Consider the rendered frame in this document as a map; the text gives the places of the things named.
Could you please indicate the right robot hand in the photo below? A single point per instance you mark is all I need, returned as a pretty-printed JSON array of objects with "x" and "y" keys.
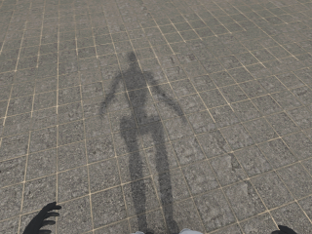
[{"x": 283, "y": 230}]

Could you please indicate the left robot hand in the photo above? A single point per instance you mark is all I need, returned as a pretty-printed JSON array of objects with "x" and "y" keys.
[{"x": 38, "y": 221}]

